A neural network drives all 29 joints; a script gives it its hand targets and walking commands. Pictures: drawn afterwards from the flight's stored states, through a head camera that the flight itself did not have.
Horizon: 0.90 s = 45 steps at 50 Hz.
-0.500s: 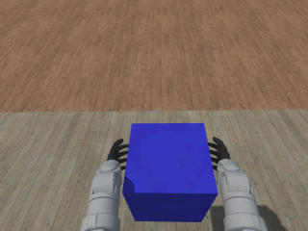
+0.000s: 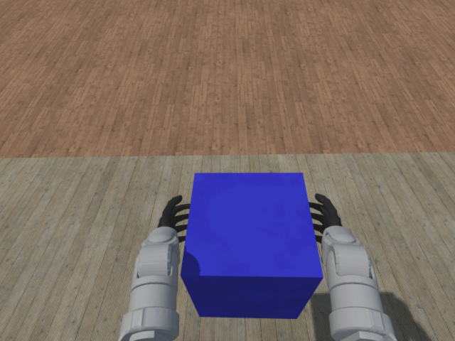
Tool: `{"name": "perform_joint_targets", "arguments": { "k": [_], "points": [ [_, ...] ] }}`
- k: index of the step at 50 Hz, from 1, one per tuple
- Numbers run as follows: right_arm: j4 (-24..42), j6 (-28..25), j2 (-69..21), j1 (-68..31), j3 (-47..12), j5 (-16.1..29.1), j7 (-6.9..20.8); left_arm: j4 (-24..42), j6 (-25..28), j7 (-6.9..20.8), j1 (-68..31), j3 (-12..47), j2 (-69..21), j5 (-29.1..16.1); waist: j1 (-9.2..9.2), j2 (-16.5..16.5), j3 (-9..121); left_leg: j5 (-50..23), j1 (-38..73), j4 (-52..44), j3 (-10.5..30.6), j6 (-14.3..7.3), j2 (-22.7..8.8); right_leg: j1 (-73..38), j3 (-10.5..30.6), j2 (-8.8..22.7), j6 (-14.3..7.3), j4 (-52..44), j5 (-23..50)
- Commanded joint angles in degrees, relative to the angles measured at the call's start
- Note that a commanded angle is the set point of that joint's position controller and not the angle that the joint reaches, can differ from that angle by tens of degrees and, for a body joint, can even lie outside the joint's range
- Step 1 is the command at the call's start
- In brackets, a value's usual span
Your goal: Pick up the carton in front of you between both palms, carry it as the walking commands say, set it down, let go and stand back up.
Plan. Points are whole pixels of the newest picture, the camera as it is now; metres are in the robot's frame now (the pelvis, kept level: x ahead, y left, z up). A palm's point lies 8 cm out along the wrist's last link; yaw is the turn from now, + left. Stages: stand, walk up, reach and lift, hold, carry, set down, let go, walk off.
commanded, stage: reach and lift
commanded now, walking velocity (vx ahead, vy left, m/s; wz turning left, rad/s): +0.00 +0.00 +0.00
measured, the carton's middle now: (248, 249) +0.31 +0.00 -0.04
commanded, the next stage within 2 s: hold in 0.44 s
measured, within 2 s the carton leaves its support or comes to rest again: neither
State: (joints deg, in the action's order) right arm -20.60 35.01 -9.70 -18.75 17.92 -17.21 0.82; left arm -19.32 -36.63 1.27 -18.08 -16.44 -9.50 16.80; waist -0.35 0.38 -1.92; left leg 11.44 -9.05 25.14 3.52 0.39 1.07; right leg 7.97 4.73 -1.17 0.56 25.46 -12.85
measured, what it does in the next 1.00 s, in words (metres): stands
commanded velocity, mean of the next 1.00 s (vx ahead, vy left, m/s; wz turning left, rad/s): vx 0.14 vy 0.00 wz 0.00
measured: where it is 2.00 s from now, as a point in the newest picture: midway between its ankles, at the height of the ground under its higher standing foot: (249, 279)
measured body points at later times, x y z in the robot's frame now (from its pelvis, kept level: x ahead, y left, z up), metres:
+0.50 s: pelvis +0.01 +0.00 +0.00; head -0.02 +0.00 +0.45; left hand +0.31 +0.15 +0.03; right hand +0.31 -0.15 +0.04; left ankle +0.03 +0.12 -0.74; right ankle +0.02 -0.13 -0.74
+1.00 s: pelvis +0.03 -0.02 -0.01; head -0.02 -0.02 +0.44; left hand +0.33 +0.13 +0.07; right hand +0.32 -0.18 +0.07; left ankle +0.03 +0.12 -0.73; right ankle +0.02 -0.13 -0.74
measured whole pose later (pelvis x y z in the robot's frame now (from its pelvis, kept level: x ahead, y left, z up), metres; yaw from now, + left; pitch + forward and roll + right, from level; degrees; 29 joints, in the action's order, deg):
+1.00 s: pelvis +0.03 -0.02 -0.01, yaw -1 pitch +1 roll +0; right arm -0.8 52.2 -7.2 -11.9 9.0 -10.6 -2.7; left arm -2.2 -52.4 -1.6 -12.8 -8.6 -7.5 9.4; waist -0.3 -1.0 9.6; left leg 23.2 -17.2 35.5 1.0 0.7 -1.8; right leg 14.3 -0.3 -0.3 -0.4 29.9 -16.3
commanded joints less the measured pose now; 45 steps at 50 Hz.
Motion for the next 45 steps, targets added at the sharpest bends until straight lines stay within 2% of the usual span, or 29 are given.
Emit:
{"name": "perform_joint_targets", "arguments": {
  "k": [1, 11, 21, 27, 33, 37, 38, 39, 40, 41, 42, 43, 44, 45],
  "points": [
    [0.33, -0.46, -53.24, -27.42, -32.25, 13.06, 13.81, 1.57, 1.48, 12.29, -28.21, 32.06, -53.86, -13.11, 0.01, -0.65, 16.80, -9.52, 8.71, -3.65, 0.14, -0.03, 3.92, -1.68, -0.85, -4.37, -0.58, -4.74, 8.36],
    [4.52, 1.05, -52.71, -22.75, -34.18, 14.40, 13.22, 5.74, 0.17, 11.91, -23.80, 33.70, -52.75, -14.43, 0.00, -0.45, 16.64, -14.69, 10.69, -4.53, 0.53, 0.09, 4.25, -4.14, -0.45, -4.48, -0.16, -5.69, 13.56],
    [6.64, 2.54, -52.74, -21.92, -34.90, 14.99, 12.63, 8.08, -1.05, 11.99, -23.44, 34.25, -51.30, -14.98, -0.11, 0.01, 15.28, -13.42, 10.42, -5.05, 0.38, -0.13, 4.48, -4.86, -0.09, -4.23, 0.13, -6.27, 13.47],
    [12.60, 4.97, -52.58, -19.94, -38.92, 17.42, 11.92, 14.29, -3.30, 11.56, -22.04, 38.93, -51.00, -17.94, 0.56, 0.05, 17.83, -17.46, 12.82, -5.66, 0.65, 0.25, 4.46, -7.69, 0.11, -4.17, 0.35, -7.00, 18.17],
    [10.14, 7.31, -49.38, -20.11, -35.08, 15.23, 12.03, 11.38, -5.58, 11.27, -21.43, 34.74, -48.16, -14.98, 0.16, 0.00, 9.08, -6.32, 9.23, -7.38, 0.09, -0.37, 4.27, -4.39, -0.37, -3.83, -0.12, -8.45, 6.82],
    [10.09, 6.79, -50.83, -24.53, -35.86, 15.96, 12.80, 11.22, -5.10, 11.82, -25.70, 35.20, -50.03, -15.60, 0.03, -0.07, 10.85, -4.53, 9.52, -6.66, 0.09, -0.42, 4.02, -3.68, -0.58, -3.67, -0.38, -7.83, 4.78],
    [10.04, 6.95, -50.56, -26.10, -37.04, 16.34, 12.74, 10.45, -5.32, 11.94, -27.76, 35.90, -50.82, -16.96, 0.66, -1.23, 16.04, 6.27, 3.77, -3.19, -0.97, -0.50, -6.01, 2.00, 0.51, 5.78, -0.47, -4.11, -5.81],
    [10.38, 6.97, -51.28, -25.83, -37.21, 17.15, 12.53, 11.89, -5.27, 11.91, -28.95, 36.62, -50.69, -17.68, 0.67, -1.45, 15.48, 21.00, 0.22, -5.14, 1.75, -1.10, -5.70, 3.95, 1.23, 4.75, -0.85, -4.32, -18.98],
    [12.10, 7.10, -51.30, -26.44, -38.45, 18.14, 12.29, 13.12, -5.49, 11.75, -29.67, 37.78, -50.83, -18.54, 0.72, -1.55, 13.55, 31.43, -2.97, -6.20, 2.55, -1.35, -5.97, 8.35, 0.69, 3.84, -0.63, -4.04, -27.58],
    [13.44, 7.39, -51.28, -27.48, -39.26, 18.75, 12.10, 14.41, -5.78, 11.58, -30.36, 38.81, -51.29, -19.15, 0.84, -2.73, 12.54, 32.28, -3.48, -6.49, 2.79, -1.28, -6.35, 10.93, -0.45, 3.11, -0.07, -2.40, -26.90],
    [14.50, 7.90, -51.39, -27.53, -40.28, 19.24, 11.75, 15.30, -6.33, 11.35, -30.36, 39.79, -51.54, -19.87, 0.92, -4.10, 13.81, 28.21, -2.41, -6.39, 3.47, -1.54, -7.38, 11.36, -2.37, 2.37, 0.30, 1.14, -20.04],
    [15.47, 8.71, -51.35, -26.40, -41.38, 19.83, 11.30, 16.19, -7.15, 11.10, -29.99, 41.06, -51.23, -20.90, 1.00, -5.31, 16.66, 25.48, -1.92, -7.47, 5.63, -2.53, -8.99, 10.34, -4.98, 1.30, 0.57, 5.27, -13.36],
    [16.76, 9.76, -50.96, -25.16, -42.52, 20.60, 10.83, 17.45, -8.20, 10.89, -29.12, 42.47, -50.42, -21.84, 0.78, -6.81, 19.05, 25.24, -1.92, -8.81, 8.40, -3.96, -10.83, 9.33, -7.23, 0.39, 0.59, 7.83, -10.10],
    [18.16, 11.01, -50.32, -24.83, -43.48, 21.53, 10.49, 18.71, -9.39, 10.81, -28.68, 43.37, -49.63, -22.80, 0.51, -8.19, 19.78, 27.28, -3.16, -9.71, 9.45, -5.12, -11.94, 8.42, -8.84, -0.25, 0.28, 7.15, -10.73]
  ]
}}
